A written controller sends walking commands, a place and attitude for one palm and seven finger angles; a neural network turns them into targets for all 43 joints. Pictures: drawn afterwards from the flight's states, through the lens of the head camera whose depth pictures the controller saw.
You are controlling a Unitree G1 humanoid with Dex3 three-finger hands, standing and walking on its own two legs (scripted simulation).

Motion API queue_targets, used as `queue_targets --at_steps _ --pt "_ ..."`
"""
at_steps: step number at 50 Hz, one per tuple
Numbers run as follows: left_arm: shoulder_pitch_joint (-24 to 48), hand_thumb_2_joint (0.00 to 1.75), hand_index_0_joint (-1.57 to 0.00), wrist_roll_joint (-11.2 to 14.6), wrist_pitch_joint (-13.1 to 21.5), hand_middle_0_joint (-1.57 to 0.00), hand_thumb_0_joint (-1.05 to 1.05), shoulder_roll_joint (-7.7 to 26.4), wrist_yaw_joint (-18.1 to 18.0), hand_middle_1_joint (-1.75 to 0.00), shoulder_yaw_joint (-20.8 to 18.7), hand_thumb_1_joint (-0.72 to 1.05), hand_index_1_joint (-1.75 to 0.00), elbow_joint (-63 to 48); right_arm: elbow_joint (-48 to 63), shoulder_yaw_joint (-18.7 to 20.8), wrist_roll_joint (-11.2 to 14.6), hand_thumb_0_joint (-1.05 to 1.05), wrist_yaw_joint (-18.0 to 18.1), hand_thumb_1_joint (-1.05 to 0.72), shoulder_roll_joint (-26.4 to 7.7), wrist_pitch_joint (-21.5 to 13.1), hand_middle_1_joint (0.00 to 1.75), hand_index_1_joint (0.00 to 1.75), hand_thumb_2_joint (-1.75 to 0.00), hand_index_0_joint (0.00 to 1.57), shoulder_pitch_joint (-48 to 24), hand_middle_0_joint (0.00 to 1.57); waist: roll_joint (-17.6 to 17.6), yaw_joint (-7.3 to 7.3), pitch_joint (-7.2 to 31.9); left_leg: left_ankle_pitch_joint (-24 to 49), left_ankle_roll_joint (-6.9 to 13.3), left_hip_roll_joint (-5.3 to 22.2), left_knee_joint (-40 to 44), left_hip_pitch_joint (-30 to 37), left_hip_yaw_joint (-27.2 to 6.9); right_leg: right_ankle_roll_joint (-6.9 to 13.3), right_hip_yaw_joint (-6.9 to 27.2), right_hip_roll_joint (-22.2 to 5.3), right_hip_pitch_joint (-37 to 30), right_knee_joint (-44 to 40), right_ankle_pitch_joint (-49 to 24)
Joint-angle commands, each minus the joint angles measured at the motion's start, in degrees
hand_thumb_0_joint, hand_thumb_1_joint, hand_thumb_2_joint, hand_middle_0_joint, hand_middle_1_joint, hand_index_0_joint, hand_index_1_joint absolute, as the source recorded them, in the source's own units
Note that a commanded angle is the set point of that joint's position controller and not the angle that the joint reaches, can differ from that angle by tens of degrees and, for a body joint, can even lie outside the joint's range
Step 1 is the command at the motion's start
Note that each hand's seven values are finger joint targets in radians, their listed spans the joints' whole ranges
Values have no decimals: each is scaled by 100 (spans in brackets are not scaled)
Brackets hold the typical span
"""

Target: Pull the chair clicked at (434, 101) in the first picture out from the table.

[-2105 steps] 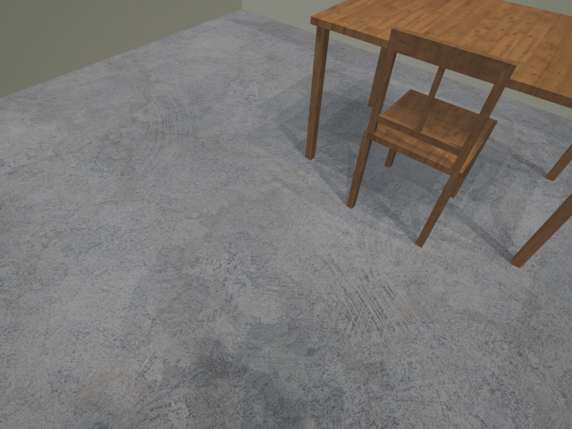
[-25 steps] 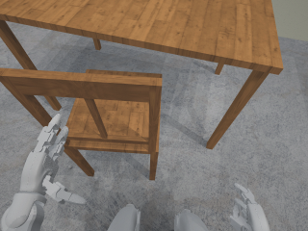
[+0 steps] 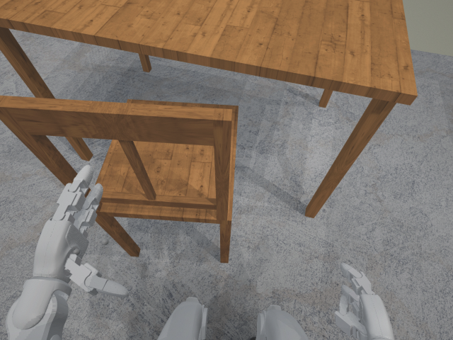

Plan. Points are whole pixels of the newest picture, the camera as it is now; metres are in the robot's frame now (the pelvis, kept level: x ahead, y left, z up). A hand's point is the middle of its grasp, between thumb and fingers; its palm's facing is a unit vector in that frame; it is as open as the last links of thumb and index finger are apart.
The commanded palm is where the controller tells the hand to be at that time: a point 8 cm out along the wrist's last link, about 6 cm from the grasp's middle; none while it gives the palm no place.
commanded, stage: aim the fingers beside a spindle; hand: left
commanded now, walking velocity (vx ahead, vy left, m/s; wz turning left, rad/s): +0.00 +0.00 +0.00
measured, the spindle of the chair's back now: (140, 171) +0.43 +0.22 -0.03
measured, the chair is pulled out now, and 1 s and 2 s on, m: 0.16 0.16 0.16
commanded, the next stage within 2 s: push the fingers through the gap in 1.84 s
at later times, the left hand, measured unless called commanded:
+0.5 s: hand (115, 236) +0.27 +0.21 +0.03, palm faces +0.01 -1.00 -0.05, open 16.9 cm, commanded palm +0.25 +0.26 +0.04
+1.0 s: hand (123, 234) +0.28 +0.20 +0.01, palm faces +0.00 -1.00 -0.04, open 16.9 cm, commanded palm +0.26 +0.25 +0.02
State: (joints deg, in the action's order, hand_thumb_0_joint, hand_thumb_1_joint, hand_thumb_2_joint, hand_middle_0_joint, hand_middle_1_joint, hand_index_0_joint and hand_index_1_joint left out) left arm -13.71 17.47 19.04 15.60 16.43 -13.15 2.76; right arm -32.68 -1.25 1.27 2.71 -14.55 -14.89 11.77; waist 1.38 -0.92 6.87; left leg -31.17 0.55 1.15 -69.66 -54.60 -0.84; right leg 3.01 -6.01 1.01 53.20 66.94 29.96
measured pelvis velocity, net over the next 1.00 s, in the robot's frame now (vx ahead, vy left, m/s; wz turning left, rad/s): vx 0.00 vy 0.01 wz -0.01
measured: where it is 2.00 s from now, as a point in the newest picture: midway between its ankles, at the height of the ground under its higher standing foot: outside the picture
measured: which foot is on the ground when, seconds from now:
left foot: down 0.00-1.00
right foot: down 0.00-1.00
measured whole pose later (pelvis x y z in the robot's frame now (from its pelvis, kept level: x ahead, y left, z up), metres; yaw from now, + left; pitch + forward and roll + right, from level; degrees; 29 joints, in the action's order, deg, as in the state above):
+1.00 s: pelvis +0.00 +0.01 -0.02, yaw +0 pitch +20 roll -2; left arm -7.1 15.0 21.8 14.2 14.4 -10.7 7.7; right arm -33.3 -1.0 0.2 1.7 -14.7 -13.9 10.8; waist 1.2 -0.5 8.1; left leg -33.1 1.5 0.6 -75.9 -63.3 -0.3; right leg 2.3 -5.5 0.4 61.9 73.1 31.8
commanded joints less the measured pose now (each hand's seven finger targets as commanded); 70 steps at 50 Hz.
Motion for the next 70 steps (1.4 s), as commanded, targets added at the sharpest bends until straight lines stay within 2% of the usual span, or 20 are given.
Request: queue_targets --at_steps 1,2,5,8,16,17,21,25,31,35,40,45,47,50,54,57,60,63,65,70 --pt "330 30 -6 54 457 -6 0 859 8 -8 -467 -50 -8 -1150 758 382 -4 0 53 -90 -770 -302 30 30 -90 20 -109 20 88 32 1632 1497 20 -179 882 692 -197 -166 697 35 -1206 -995 -1229" --pt "411 30 -6 63 452 -6 0 720 22 -8 -318 -50 -8 -1122 765 370 -2 0 48 -90 -765 -300 30 30 -90 20 -123 20 53 95 1511 1409 25 -187 863 637 -182 -181 713 23 -1158 -1025 -1154" --pt "589 30 -6 41 503 -6 0 995 -32 -8 -595 -50 -8 -1104 727 380 -14 0 69 -90 -793 -296 30 30 -90 20 -123 20 112 23 1581 1359 21 -176 831 558 -188 -149 721 48 -1102 -955 -1035" --pt "540 30 -6 27 521 -6 0 732 -65 -8 -343 -50 -8 -1144 757 377 -20 0 36 -90 -776 -313 30 30 -90 20 -132 20 217 38 1650 1446 5 -188 867 688 -199 -151 605 41 -1026 -862 -1178" --pt "638 30 -6 -42 514 -6 0 831 -122 -8 -444 -50 -8 -942 734 390 -41 0 28 -90 -803 -250 30 30 -90 20 -124 20 4 44 1687 1351 16 -175 780 462 -203 -156 604 51 -908 -773 -1081" --pt "771 30 -6 -44 527 -6 0 753 -115 -8 -335 -50 -8 -959 737 378 -47 0 29 -90 -801 -250 30 30 -90 20 -131 20 55 98 1652 1275 23 -180 741 435 -192 -165 636 38 -852 -790 -1007" --pt "849 30 -6 -36 592 -6 0 729 -104 -8 -309 -50 -8 -1050 739 372 -58 0 22 -90 -797 -270 30 30 -90 20 -115 20 211 52 1877 1452 13 -180 721 583 -209 -139 575 49 -825 -674 -1186" --pt "1000 30 -6 -91 547 -6 0 761 -134 -8 -291 -50 -8 -792 676 377 -65 0 33 -90 -844 -258 30 30 -90 20 -75 20 -11 138 1782 1268 24 -163 667 434 -253 -153 532 72 -630 -649 -979" --pt "1122 30 -6 -106 535 -6 0 751 -157 -8 -317 -50 -8 -701 712 358 -69 0 11 -90 -820 -215 30 30 -90 20 -110 20 64 78 1838 1265 16 -183 648 355 -219 -149 539 49 -641 -592 -999" --pt "1059 30 -6 -99 621 -6 0 771 -171 -8 -340 -50 -8 -878 730 379 -99 0 -12 -90 -824 -209 30 30 -90 20 -88 20 199 14 2142 1564 0 -188 613 522 -235 -120 511 69 -718 -478 -1288" --pt "1132 30 -6 -126 637 -6 0 623 -140 -8 -158 -50 -8 -685 671 382 -86 0 -24 -90 -835 -186 30 30 -90 20 -105 20 88 137 1886 1377 11 -178 525 338 -244 -137 488 68 -456 -439 -1137" --pt "1175 30 -6 -142 697 -6 0 705 -183 -8 -256 -50 -8 -695 674 394 -96 0 -24 -90 -845 -177 30 30 -90 20 -93 20 105 64 2052 1474 -3 -178 496 365 -259 -114 470 72 -443 -349 -1187" --pt "1222 30 -6 -169 714 -6 0 566 -192 -8 -84 -50 -8 -765 696 389 -98 0 -42 -90 -819 -174 30 30 -90 20 -118 20 198 76 2097 1404 -9 -185 488 404 -260 -125 473 57 -376 -338 -1108" --pt "1397 30 -6 -195 726 -6 0 761 -246 -8 -278 -50 -8 -561 616 393 -104 0 -16 -90 -858 -154 30 30 -90 20 -105 20 7 107 2034 1278 11 -174 409 214 -263 -125 497 74 -296 -326 -995" --pt "1408 30 -6 -188 758 -6 0 654 -223 -8 -182 -50 -8 -671 642 392 -100 0 -37 -90 -834 -142 30 30 -90 20 -141 20 241 47 2192 1332 -24 -183 434 355 -277 -108 457 59 -251 -246 -1029" --pt "1204 30 -6 -176 700 -6 0 520 -225 -8 -81 -50 -8 -589 650 399 -107 0 -63 -90 -813 -119 30 30 -90 20 -107 20 81 76 2253 1513 -10 -187 369 339 -262 -125 455 62 -320 -222 -1262" --pt "1111 30 -6 -181 695 -6 0 715 -232 -8 -304 -50 -8 -459 632 413 -112 0 -61 -90 -835 -85 30 30 -90 20 -113 20 -15 37 2221 1547 -8 -188 304 164 -245 -119 473 70 -346 -159 -1323" --pt "1208 30 -6 -143 750 -6 0 590 -194 -8 -159 -50 -8 -658 702 385 -90 0 -83 -90 -800 -72 30 30 -90 20 -185 20 114 35 2138 1345 -8 -204 351 159 -236 -119 492 54 -317 -208 -1106" --pt "1233 30 -6 -127 781 -6 0 789 -211 -8 -357 -50 -8 -677 655 396 -97 0 -58 -90 -823 -76 30 30 -90 20 -156 20 60 38 2165 1342 4 -203 304 110 -239 -110 528 72 -330 -221 -1087" --pt "1251 30 -6 -165 799 -6 0 563 -211 -8 -38 -50 -8 -850 663 397 -77 0 -42 -90 -822 -123 30 30 -90 20 -166 20 188 113 2144 1231 5 -181 339 261 -295 -116 462 75 -106 -212 -912"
